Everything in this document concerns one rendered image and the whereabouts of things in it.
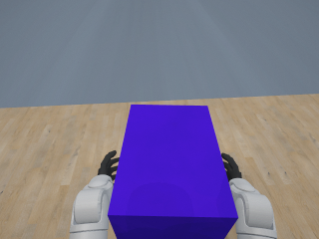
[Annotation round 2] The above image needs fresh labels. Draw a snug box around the carton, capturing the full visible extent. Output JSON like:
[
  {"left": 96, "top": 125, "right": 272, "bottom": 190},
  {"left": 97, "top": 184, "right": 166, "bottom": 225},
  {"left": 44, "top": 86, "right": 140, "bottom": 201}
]
[{"left": 108, "top": 105, "right": 238, "bottom": 239}]

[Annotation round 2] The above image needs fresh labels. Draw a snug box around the right robot forearm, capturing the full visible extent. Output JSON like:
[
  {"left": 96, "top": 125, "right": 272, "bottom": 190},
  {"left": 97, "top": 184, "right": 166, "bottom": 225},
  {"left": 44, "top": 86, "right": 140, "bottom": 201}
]
[{"left": 228, "top": 178, "right": 277, "bottom": 239}]

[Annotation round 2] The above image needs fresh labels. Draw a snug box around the right robot hand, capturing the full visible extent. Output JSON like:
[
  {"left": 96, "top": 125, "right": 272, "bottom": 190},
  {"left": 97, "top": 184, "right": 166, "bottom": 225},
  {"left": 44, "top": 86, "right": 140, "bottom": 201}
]
[{"left": 221, "top": 153, "right": 242, "bottom": 182}]

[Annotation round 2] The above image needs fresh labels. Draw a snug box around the left robot forearm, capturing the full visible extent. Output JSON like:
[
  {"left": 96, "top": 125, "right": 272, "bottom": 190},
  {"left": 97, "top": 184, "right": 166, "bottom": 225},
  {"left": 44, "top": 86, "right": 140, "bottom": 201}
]
[{"left": 69, "top": 174, "right": 114, "bottom": 239}]

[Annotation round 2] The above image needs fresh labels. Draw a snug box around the left robot hand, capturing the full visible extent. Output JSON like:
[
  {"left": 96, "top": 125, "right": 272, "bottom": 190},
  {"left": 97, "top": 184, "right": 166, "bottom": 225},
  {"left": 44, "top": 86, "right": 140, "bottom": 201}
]
[{"left": 98, "top": 150, "right": 120, "bottom": 186}]

